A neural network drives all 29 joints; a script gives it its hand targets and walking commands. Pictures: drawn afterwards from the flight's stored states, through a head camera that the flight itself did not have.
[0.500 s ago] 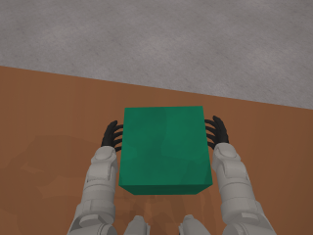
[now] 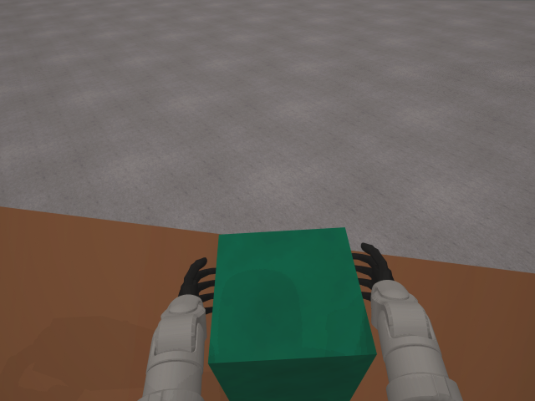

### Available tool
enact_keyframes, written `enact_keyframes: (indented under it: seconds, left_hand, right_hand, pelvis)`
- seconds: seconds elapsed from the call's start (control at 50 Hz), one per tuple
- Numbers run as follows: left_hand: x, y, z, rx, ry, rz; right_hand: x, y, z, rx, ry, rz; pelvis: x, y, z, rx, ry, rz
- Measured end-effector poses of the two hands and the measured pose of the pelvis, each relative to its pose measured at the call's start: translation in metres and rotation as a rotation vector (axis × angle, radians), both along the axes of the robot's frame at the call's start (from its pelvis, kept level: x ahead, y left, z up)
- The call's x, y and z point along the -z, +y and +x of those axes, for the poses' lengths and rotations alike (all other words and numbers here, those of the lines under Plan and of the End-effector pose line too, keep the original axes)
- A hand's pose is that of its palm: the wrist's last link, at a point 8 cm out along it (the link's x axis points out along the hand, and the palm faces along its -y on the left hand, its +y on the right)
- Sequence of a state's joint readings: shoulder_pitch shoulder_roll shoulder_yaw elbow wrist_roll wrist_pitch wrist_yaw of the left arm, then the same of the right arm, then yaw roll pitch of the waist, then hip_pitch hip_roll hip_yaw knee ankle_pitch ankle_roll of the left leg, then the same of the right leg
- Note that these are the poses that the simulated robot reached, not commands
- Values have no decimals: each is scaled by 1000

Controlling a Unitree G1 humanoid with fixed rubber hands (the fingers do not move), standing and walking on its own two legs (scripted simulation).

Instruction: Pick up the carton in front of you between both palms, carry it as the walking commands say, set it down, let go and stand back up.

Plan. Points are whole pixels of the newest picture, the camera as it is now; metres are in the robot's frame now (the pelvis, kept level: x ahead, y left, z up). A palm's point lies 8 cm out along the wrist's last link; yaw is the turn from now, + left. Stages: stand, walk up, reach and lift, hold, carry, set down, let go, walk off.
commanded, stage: reach and lift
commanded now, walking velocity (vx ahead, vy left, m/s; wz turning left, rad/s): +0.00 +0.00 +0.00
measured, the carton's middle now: (286, 321) +0.29 +0.00 -0.06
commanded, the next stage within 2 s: hold in 0.94 s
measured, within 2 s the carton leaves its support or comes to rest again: neither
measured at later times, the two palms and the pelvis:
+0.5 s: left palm (188, 299) +0.29 +0.15 +0.03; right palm (381, 285) +0.30 -0.15 +0.04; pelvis -0.01 +0.00 +0.00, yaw +0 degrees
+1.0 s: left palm (187, 295) +0.29 +0.15 +0.04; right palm (383, 280) +0.30 -0.15 +0.05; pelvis +0.00 +0.00 +0.01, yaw +0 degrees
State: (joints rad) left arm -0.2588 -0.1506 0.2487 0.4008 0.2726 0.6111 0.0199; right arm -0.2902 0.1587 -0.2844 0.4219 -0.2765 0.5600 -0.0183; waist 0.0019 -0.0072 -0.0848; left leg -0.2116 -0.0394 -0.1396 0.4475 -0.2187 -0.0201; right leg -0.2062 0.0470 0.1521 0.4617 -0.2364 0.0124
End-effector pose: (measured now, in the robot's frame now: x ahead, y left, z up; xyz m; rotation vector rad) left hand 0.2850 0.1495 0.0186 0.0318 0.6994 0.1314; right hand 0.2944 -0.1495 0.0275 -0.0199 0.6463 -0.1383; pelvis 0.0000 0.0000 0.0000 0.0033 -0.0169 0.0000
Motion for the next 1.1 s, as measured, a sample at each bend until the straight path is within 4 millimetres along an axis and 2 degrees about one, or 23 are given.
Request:
enact_keyframes:
  seconds: [0.26, 0.72, 0.94, 1.1]
  left_hand:
    - [-3, 2, -2, -5, 6, -6]
    - [-14, 2, 5, 12, 6, 15]
    - [-19, 1, 3, 10, 3, 16]
    - [-34, 0, -1, 10, -32, 13]
  right_hand:
    - [-3, 2, -3, 6, 8, 2]
    - [-13, 2, 4, -8, 11, -19]
    - [-18, 2, 2, -12, 11, -21]
    - [-33, 0, -3, -5, -23, -18]
  pelvis:
    - [2, 1, -14, -4, -37, -1]
    - [-5, 3, 4, 0, -51, -1]
    - [-5, 2, 6, -1, -66, -1]
    - [-7, 2, 4, -3, -87, -2]
